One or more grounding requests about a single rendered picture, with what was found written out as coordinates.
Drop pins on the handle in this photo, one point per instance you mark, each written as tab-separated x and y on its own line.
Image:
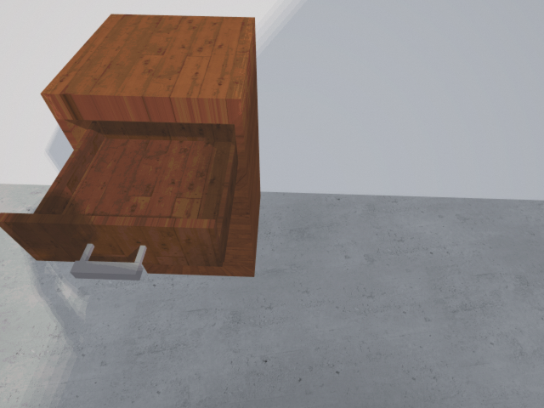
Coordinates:
85	269

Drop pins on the cabinet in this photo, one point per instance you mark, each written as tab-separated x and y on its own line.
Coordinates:
173	68

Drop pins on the drawer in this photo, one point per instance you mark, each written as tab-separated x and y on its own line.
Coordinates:
168	186

